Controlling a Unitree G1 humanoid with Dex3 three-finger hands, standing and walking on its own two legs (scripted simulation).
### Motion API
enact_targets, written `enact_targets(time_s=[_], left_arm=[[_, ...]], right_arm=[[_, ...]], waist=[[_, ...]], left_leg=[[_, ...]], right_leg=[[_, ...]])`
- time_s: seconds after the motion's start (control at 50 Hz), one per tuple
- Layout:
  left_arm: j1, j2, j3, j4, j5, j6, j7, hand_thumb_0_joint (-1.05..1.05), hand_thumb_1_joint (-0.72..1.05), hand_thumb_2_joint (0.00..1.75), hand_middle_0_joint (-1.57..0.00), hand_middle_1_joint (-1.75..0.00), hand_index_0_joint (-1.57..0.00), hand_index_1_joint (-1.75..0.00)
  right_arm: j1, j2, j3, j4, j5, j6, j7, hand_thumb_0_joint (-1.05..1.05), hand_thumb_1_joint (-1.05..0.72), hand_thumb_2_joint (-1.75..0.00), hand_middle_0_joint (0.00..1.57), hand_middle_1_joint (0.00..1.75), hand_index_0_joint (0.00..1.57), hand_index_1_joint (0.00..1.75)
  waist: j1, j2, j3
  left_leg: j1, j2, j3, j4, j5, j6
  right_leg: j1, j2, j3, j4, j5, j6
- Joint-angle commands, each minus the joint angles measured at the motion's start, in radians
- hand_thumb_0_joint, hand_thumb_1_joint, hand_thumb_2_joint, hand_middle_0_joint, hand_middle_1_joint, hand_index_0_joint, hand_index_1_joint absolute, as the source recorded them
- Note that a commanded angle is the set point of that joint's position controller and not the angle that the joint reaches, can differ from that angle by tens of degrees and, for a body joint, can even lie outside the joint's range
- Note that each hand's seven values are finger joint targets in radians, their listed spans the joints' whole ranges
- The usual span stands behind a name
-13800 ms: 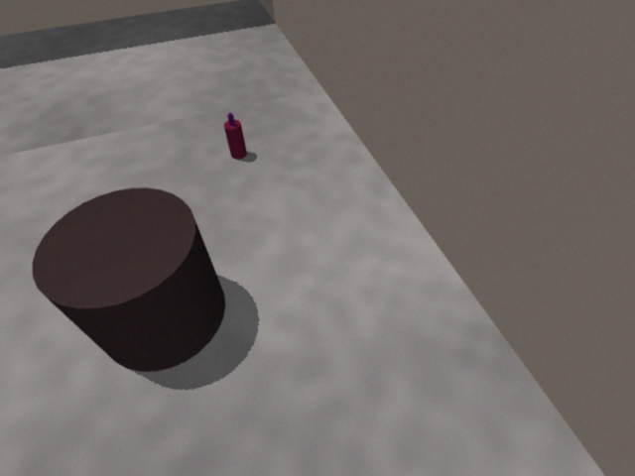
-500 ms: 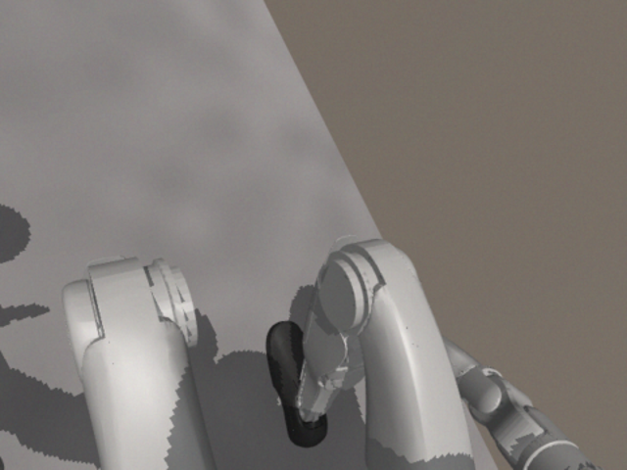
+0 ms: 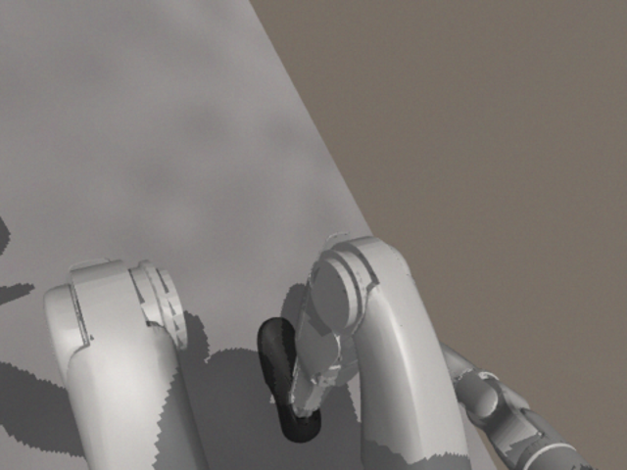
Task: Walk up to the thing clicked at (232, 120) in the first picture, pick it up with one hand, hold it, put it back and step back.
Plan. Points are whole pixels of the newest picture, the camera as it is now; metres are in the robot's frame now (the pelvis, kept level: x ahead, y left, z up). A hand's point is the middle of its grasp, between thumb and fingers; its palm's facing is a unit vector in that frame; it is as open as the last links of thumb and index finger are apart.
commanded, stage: close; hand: left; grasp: from the side
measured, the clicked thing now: out of the picture +0.41 +0.39 -0.16
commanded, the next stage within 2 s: settle in 0.46 s
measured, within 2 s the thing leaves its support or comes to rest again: leaves its support in 0.92 s
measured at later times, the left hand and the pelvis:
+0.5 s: hand out of the picture +0.39 +0.39 -0.15, palm faces +0.63 -0.77 +0.01, open 10.8 cm; pelvis +0.00 +0.00 +0.00, yaw -1 degrees
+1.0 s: hand out of the picture +0.36 +0.40 -0.14, palm faces +0.60 -0.80 -0.03, open 11.4 cm; pelvis +0.01 +0.00 +0.02, yaw +1 degrees
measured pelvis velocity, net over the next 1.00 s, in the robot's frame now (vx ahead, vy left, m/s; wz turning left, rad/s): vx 0.01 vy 0.00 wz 0.01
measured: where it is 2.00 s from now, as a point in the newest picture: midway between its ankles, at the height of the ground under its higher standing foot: (222, 433)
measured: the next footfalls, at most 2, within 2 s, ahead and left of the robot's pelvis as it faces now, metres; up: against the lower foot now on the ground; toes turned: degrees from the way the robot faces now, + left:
none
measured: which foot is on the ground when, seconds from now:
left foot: down 0.00-1.00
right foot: down 0.00-1.00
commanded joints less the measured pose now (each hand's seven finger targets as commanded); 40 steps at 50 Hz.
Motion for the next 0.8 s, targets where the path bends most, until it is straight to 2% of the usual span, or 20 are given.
enact_targets(time_s=[0.0, 0.02, 0.08, 0.12, 0.14, 0.18, 0.2, 0.26, 0.3, 0.34, 0.38, 0.44, 0.48, 0.52, 0.56, 0.62, 0.68, 0.7, 0.74, 0.78], left_arm=[[-0.191, 0.259, 0.003, -0.149, 0.017, -0.078, 0.014, 0.00, -0.40, 0.27, -0.07, -0.15, -0.07, -0.16], [-0.190, 0.266, 0.007, -0.147, 0.018, -0.080, 0.017, 0.00, -0.41, 0.27, -0.08, -0.16, -0.09, -0.16], [-0.192, 0.302, 0.022, -0.139, 0.024, -0.083, 0.024, 0.00, -0.25, 0.38, -0.28, -0.33, -0.29, -0.33], [-0.200, 0.300, 0.024, -0.138, 0.020, -0.086, 0.020, 0.00, -0.17, 0.44, -0.36, -0.41, -0.37, -0.41], [-0.197, 0.293, 0.008, -0.120, 0.022, -0.085, 0.017, 0.00, -0.14, 0.47, -0.38, -0.43, -0.39, -0.43], [-0.177, 0.294, 0.013, -0.100, 0.023, -0.079, 0.010, 0.00, -0.05, 0.51, -0.44, -0.48, -0.45, -0.47], [-0.187, 0.330, 0.029, -0.133, 0.027, -0.078, 0.008, 0.00, -0.02, 0.54, -0.46, -0.50, -0.47, -0.50], [-0.170, 0.287, 0.010, -0.096, 0.015, -0.067, -0.007, 0.00, 0.09, 0.60, -0.53, -0.57, -0.55, -0.56], [-0.184, 0.297, 0.019, -0.110, 0.006, -0.063, -0.009, 0.00, 0.13, 0.66, -0.59, -0.63, -0.60, -0.62], [-0.193, 0.337, 0.052, -0.141, -0.002, -0.063, -0.009, 0.00, 0.18, 0.71, -0.66, -0.70, -0.67, -0.69], [-0.191, 0.318, 0.049, -0.118, -0.014, -0.056, -0.011, 0.00, 0.22, 0.76, -0.71, -0.75, -0.72, -0.75], [-0.242, 0.354, 0.062, -0.154, -0.019, -0.060, -0.003, 0.00, 0.28, 0.86, -0.82, -0.87, -0.84, -0.86], [-0.244, 0.371, 0.068, -0.147, -0.006, -0.058, 0.006, 0.00, 0.26, 0.94, -0.89, -0.96, -0.91, -0.95], [-0.248, 0.355, 0.047, -0.151, 0.009, -0.059, 0.001, 0.00, 0.23, 1.03, -0.98, -1.08, -1.00, -1.07], [-0.250, 0.393, 0.064, -0.171, 0.017, -0.058, -0.003, 0.00, 0.20, 1.14, -1.04, -1.19, -1.05, -1.19], [-0.226, 0.375, 0.055, -0.204, 0.029, -0.045, -0.023, 0.00, 0.17, 1.23, -1.07, -1.28, -1.08, -1.29], [-0.229, 0.391, 0.065, -0.276, 0.029, -0.025, -0.030, 0.00, 0.14, 1.27, -1.11, -1.33, -1.13, -1.34], [-0.209, 0.383, 0.073, -0.292, 0.024, -0.013, -0.032, 0.00, 0.15, 1.28, -1.12, -1.35, -1.14, -1.35], [-0.236, 0.361, 0.054, -0.363, 0.018, 0.003, -0.040, 0.00, 0.14, 1.31, -1.17, -1.40, -1.19, -1.41], [-0.215, 0.364, 0.069, -0.417, 0.010, 0.028, -0.038, 0.00, 0.11, 1.32, -1.19, -1.43, -1.22, -1.44]], right_arm=[[0.029, -0.338, -0.118, -0.017, -0.006, 0.010, -0.026, 0.00, -0.87, -0.90, 0.20, 0.30, 0.20, 0.30], [0.028, -0.339, -0.115, -0.022, -0.007, 0.010, -0.027, 0.00, -0.88, -0.90, 0.20, 0.30, 0.20, 0.30], [0.028, -0.342, -0.109, -0.022, -0.009, 0.013, -0.027, 0.00, -0.87, -0.89, 0.20, 0.30, 0.20, 0.30], [0.030, -0.350, -0.105, -0.024, -0.011, 0.016, -0.028, 0.00, -0.87, -0.89, 0.20, 0.30, 0.20, 0.30], [0.023, -0.347, -0.101, -0.022, -0.009, 0.017, -0.028, 0.00, -0.87, -0.89, 0.20, 0.30, 0.20, 0.30], [0.026, -0.351, -0.103, -0.023, -0.008, 0.019, -0.030, 0.00, -0.87, -0.89, 0.20, 0.30, 0.20, 0.30], [0.025, -0.357, -0.106, -0.026, -0.009, 0.019, -0.032, 0.00, -0.87, -0.89, 0.20, 0.30, 0.20, 0.30], [0.025, -0.354, -0.099, -0.027, -0.006, 0.022, -0.033, 0.00, -0.87, -0.89, 0.20, 0.30, 0.20, 0.30], [0.030, -0.354, -0.097, -0.029, -0.006, 0.023, -0.033, 0.00, -0.87, -0.89, 0.20, 0.30, 0.20, 0.30], [0.031, -0.361, -0.099, -0.038, -0.003, 0.024, -0.036, 0.00, -0.86, -0.89, 0.20, 0.30, 0.20, 0.30], [0.035, -0.354, -0.095, -0.031, -0.002, 0.022, -0.036, 0.00, -0.86, -0.89, 0.20, 0.30, 0.20, 0.30], [0.026, -0.360, -0.092, -0.044, 0.003, 0.020, -0.041, 0.00, -0.86, -0.89, 0.20, 0.30, 0.20, 0.30], [0.025, -0.359, -0.094, -0.049, 0.003, 0.021, -0.042, 0.00, -0.86, -0.89, 0.20, 0.30, 0.20, 0.30], [0.025, -0.354, -0.095, -0.042, -0.003, 0.023, -0.041, 0.00, -0.87, -0.89, 0.20, 0.30, 0.20, 0.30], [0.028, -0.355, -0.097, -0.046, -0.004, 0.022, -0.041, 0.00, -0.89, -0.90, 0.20, 0.30, 0.20, 0.30], [0.044, -0.356, -0.110, -0.034, -0.011, 0.024, -0.043, 0.00, -0.89, -0.90, 0.20, 0.30, 0.20, 0.30], [0.065, -0.357, -0.124, -0.017, -0.008, 0.027, -0.042, 0.00, -0.89, -0.90, 0.20, 0.30, 0.20, 0.30], [0.080, -0.353, -0.129, -0.013, -0.007, 0.029, -0.042, 0.00, -0.89, -0.90, 0.20, 0.30, 0.20, 0.30], [0.085, -0.351, -0.145, -0.004, 0.001, 0.031, -0.044, 0.00, -0.89, -0.90, 0.20, 0.30, 0.20, 0.30], [0.104, -0.343, -0.156, 0.000, 0.006, 0.031, -0.045, 0.00, -0.89, -0.90, 0.20, 0.30, 0.20, 0.30]], waist=[[-0.077, 0.514, -0.555], [-0.077, 0.516, -0.552], [-0.070, 0.529, -0.555], [-0.084, 0.536, -0.567], [-0.085, 0.538, -0.541], [-0.082, 0.536, -0.537], [-0.075, 0.546, -0.548], [-0.084, 0.531, -0.529], [-0.087, 0.541, -0.544], [-0.080, 0.537, -0.575], [-0.083, 0.519, -0.571], [-0.091, 0.514, -0.563], [-0.089, 0.505, -0.552], [-0.092, 0.533, -0.536], [-0.084, 0.562, -0.557], [-0.081, 0.605, -0.594], [-0.061, 0.668, -0.633], [-0.051, 0.670, -0.664], [-0.047, 0.702, -0.680], [-0.029, 0.725, -0.728]], left_leg=[[0.374, 0.053, 0.063, -0.351, 0.099, -0.030], [0.377, 0.054, 0.059, -0.355, 0.103, -0.032], [0.379, 0.055, 0.061, -0.355, 0.103, -0.032], [0.397, 0.057, 0.054, -0.357, 0.122, -0.035], [0.377, 0.055, 0.056, -0.361, 0.096, -0.032], [0.384, 0.056, 0.052, -0.365, 0.094, -0.034], [0.391, 0.059, 0.052, -0.364, 0.105, -0.035], [0.387, 0.059, 0.044, -0.372, 0.110, -0.036], [0.392, 0.058, 0.048, -0.365, 0.114, -0.034], [0.404, 0.059, 0.047, -0.360, 0.139, -0.034], [0.388, 0.057, 0.058, -0.345, 0.147, -0.028], [0.366, 0.057, 0.057, -0.345, 0.119, -0.024], [0.356, 0.058, 0.059, -0.348, 0.092, -0.022], [0.367, 0.060, 0.057, -0.359, 0.090, -0.028], [0.380, 0.059, 0.062, -0.361, 0.094, -0.029], [0.439, 0.062, 0.062, -0.368, 0.141, -0.039], [0.486, 0.061, 0.060, -0.385, 0.184, -0.049], [0.504, 0.060, 0.066, -0.383, 0.217, -0.050], [0.529, 0.062, 0.064, -0.400, 0.224, -0.055], [0.558, 0.060, 0.074, -0.404, 0.243, -0.056]], right_leg=[[0.232, 0.030, -0.071, -0.152, 0.112, -0.064], [0.232, 0.030, -0.074, -0.152, 0.112, -0.064], [0.245, 0.032, -0.073, -0.153, 0.111, -0.064], [0.248, 0.031, -0.080, -0.147, 0.128, -0.062], [0.238, 0.030, -0.078, -0.152, 0.107, -0.063], [0.234, 0.031, -0.083, -0.153, 0.106, -0.062], [0.233, 0.031, -0.080, -0.148, 0.116, -0.064], [0.231, 0.030, -0.087, -0.149, 0.116, -0.062], [0.244, 0.032, -0.084, -0.153, 0.124, -0.061], [0.259, 0.033, -0.086, -0.151, 0.144, -0.061], [0.276, 0.035, -0.079, -0.159, 0.154, -0.060], [0.275, 0.034, -0.081, -0.167, 0.137, -0.059], [0.269, 0.033, -0.079, -0.172, 0.115, -0.058], [0.253, 0.032, -0.081, -0.167, 0.107, -0.061], [0.260, 0.033, -0.079, -0.164, 0.110, -0.062], [0.261, 0.032, -0.078, -0.155, 0.145, -0.064], [0.249, 0.030, -0.075, -0.141, 0.168, -0.069], [0.268, 0.030, -0.070, -0.145, 0.191, -0.070], [0.244, 0.024, -0.065, -0.141, 0.186, -0.073], [0.260, 0.024, -0.053, -0.149, 0.196, -0.075]])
